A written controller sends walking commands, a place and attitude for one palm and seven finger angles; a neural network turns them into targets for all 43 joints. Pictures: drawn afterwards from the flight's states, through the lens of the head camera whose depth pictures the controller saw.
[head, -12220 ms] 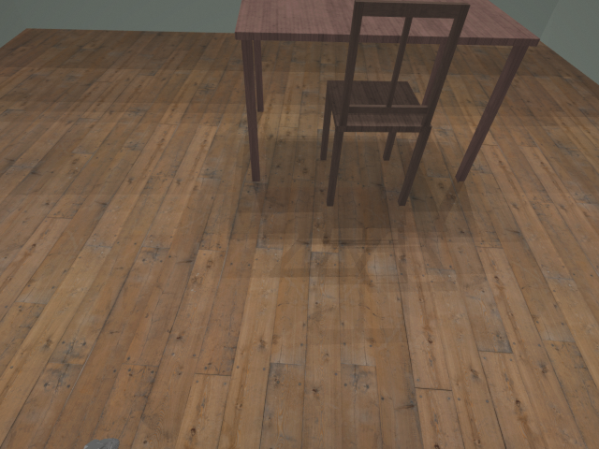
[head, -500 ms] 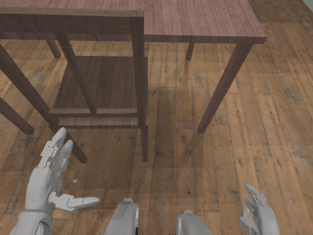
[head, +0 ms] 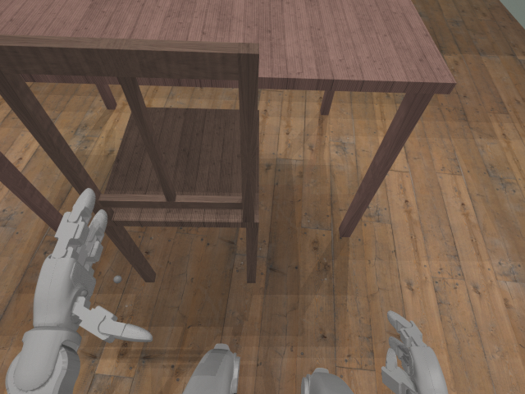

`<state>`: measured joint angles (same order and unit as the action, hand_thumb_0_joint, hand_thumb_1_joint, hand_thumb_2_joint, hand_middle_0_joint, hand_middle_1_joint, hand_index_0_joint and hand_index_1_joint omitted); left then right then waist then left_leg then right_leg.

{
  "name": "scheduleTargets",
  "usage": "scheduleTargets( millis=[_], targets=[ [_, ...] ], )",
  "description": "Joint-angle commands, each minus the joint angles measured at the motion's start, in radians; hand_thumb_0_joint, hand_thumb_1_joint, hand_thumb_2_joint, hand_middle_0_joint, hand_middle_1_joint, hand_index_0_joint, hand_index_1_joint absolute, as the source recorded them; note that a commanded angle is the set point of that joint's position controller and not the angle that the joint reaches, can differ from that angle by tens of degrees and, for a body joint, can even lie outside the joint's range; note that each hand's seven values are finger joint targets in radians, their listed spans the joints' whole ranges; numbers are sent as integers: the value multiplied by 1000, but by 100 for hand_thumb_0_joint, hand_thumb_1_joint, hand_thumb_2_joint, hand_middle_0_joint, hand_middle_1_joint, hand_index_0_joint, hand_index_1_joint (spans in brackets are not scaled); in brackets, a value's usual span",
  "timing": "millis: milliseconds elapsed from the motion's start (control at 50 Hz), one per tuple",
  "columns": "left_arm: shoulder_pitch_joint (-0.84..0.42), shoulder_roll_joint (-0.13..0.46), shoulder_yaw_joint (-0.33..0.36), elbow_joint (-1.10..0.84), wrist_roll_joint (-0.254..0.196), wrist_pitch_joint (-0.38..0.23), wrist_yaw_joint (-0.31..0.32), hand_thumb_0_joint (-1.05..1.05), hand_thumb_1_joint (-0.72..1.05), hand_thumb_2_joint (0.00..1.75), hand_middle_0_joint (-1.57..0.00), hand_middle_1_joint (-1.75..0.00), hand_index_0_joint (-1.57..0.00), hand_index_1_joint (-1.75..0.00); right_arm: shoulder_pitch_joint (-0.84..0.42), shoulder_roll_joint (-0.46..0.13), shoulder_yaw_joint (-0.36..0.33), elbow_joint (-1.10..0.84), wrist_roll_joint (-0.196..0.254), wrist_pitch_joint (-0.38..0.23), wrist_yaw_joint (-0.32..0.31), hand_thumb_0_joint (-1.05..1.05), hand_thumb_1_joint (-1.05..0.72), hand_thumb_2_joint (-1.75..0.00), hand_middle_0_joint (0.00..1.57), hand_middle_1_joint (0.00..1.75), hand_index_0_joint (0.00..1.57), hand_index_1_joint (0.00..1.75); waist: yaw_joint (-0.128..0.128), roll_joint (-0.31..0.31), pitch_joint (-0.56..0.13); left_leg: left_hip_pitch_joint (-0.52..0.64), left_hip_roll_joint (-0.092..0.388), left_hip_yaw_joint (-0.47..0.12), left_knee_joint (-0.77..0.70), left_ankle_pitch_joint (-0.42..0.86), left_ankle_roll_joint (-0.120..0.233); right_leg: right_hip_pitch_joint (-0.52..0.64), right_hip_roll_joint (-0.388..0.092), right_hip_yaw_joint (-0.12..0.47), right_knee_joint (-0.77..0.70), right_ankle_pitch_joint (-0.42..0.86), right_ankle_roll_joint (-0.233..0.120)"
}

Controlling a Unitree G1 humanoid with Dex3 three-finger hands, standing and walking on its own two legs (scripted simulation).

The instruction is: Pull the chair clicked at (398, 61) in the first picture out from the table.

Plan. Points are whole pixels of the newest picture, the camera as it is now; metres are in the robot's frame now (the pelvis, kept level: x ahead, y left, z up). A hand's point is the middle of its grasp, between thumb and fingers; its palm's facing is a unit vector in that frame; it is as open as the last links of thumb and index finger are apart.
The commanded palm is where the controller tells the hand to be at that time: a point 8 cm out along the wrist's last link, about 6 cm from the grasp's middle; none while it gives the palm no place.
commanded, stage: raise the hand toward the chair's back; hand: left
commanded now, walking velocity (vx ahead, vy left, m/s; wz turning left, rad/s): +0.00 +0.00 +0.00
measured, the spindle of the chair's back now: (153, 149) +0.50 +0.25 +0.02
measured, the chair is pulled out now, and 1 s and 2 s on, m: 0.00 0.00 0.00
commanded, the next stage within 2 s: aim the fingers beside a spindle in 0.48 s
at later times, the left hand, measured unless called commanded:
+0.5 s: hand (151, 288) +0.24 +0.17 +0.05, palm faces +0.10 -0.99 -0.06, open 16.9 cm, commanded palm +0.22 +0.23 +0.06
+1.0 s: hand (150, 263) +0.28 +0.19 +0.04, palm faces +0.08 -1.00 -0.04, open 16.9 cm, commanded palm +0.26 +0.24 +0.04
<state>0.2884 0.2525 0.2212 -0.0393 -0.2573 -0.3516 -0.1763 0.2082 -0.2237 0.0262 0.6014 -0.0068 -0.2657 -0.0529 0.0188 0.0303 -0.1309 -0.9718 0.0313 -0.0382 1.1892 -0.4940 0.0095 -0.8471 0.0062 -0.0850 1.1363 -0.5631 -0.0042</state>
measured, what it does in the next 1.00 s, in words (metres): stands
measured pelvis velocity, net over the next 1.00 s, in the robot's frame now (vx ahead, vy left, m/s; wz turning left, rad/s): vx -0.01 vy -0.02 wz -0.01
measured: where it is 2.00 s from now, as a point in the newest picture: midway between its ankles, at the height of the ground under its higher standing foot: outside the picture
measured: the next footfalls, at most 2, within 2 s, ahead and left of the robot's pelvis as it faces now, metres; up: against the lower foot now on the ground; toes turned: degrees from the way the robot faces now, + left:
none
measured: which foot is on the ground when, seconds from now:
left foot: down 0.00-1.00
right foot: down 0.00-1.00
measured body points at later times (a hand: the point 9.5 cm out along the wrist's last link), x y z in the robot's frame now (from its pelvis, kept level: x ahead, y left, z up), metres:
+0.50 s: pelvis +0.00 -0.03 +0.00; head +0.06 -0.03 +0.44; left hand +0.23 +0.22 +0.06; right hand +0.18 -0.27 -0.08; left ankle +0.04 +0.11 -0.65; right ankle +0.00 -0.12 -0.65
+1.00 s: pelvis -0.01 -0.02 -0.01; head +0.07 -0.01 +0.43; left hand +0.27 +0.24 +0.04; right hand +0.16 -0.27 -0.10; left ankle +0.04 +0.11 -0.65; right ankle +0.00 -0.12 -0.65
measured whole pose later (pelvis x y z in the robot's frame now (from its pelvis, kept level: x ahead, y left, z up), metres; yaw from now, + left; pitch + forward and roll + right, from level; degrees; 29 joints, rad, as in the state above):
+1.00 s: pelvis -0.01 -0.02 -0.01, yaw -1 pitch +17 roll -2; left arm 0.09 0.25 0.24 0.19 -0.26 -0.36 -0.21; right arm 0.21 -0.25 0.01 0.64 0.00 -0.28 -0.07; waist 0.00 0.02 -0.14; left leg -1.02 0.05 -0.03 1.20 -0.48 -0.01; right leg -0.92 0.02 -0.07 1.19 -0.57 -0.03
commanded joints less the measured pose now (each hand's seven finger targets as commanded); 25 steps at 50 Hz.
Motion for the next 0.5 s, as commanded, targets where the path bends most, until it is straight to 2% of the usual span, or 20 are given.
scheduleTargets(
  millis=[0,60,160,180,220,260,340,360,400,420,460,480],
  targets=[
    [-39,110,45,-141,-24,10,-44,0,-50,30,-6,-8,-6,-8,-11,-161,-72,-150,17,-51,-21,0,-90,-90,20,30,20,30,-17,16,-244,276,-16,-44,-224,203,-5,63,37,14,-165,216,-15],
    [-54,155,103,-186,-36,4,-30,0,-50,30,-6,-8,-6,-8,-18,-157,-77,-151,14,-55,-24,0,-90,-90,20,30,20,30,1,24,-279,287,-23,-31,-212,261,-4,103,36,22,-162,268,-16],
    [-66,148,118,-189,-32,-77,20,0,-50,30,-6,-8,-6,-8,-24,-145,-77,-128,0,-61,-11,0,-90,-90,20,30,20,30,-2,33,-259,251,-28,-12,-172,279,-1,95,33,44,-149,301,-14],
    [-60,119,90,-178,-27,-89,20,0,-50,30,-6,-8,-6,-8,-24,-141,-77,-125,0,-62,-7,0,-90,-90,20,30,20,30,-10,36,-249,253,-26,-6,-169,279,0,85,30,45,-148,309,-13],
    [-53,106,65,-152,-20,-92,13,0,-50,30,-6,-8,-6,-8,-24,-146,-77,-122,1,-62,-1,0,-90,-90,20,30,20,30,-17,50,-231,231,-28,-2,-167,242,1,75,27,54,-157,278,-12],
    [-39,101,45,-120,-15,-75,-3,0,-50,30,-6,-8,-6,-8,-19,-151,-81,-126,9,-62,-4,0,-90,-90,20,30,20,30,-26,15,-216,208,-29,3,-164,215,6,82,27,69,-175,257,-9],
    [-56,129,67,-136,-28,-42,-26,0,-50,30,-6,-8,-6,-8,-22,-148,-81,-140,18,-59,-14,0,-90,-90,20,30,20,30,-18,-10,-241,192,-33,12,-156,207,7,133,12,114,-203,262,2],
    [-69,145,87,-152,-34,-43,-23,0,-50,30,-6,-8,-6,-8,-21,-148,-81,-137,17,-59,-17,0,-90,-90,20,30,20,30,-16,-15,-251,188,-34,8,-152,215,8,148,14,119,-202,270,1],
    [-83,142,101,-164,-39,-57,-14,0,-50,30,-6,-8,-6,-8,-28,-140,-80,-135,15,-60,-19,0,-90,-90,20,30,20,30,-14,-28,-256,185,-33,9,-145,219,5,154,7,128,-202,284,7],
    [-91,138,104,-172,-40,-69,-7,0,-50,30,-6,-8,-6,-8,-31,-137,-79,-131,14,-62,-19,0,-90,-90,20,30,20,30,-14,-16,-256,187,-33,11,-139,224,5,149,5,131,-198,301,9],
    [-104,145,114,-162,-38,-87,3,0,-50,30,-6,-8,-6,-8,-33,-135,-78,-123,10,-64,-18,0,-90,-90,20,30,20,30,-16,-17,-243,169,-34,10,-131,209,5,140,6,136,-198,279,9],
    [-101,126,97,-145,-38,-93,2,0,-50,30,-6,-8,-6,-8,-38,-132,-74,-121,11,-66,-16,0,-90,-90,20,30,20,30,-19,-20,-224,157,-34,11,-127,201,4,136,0,145,-201,279,11]
  ],
)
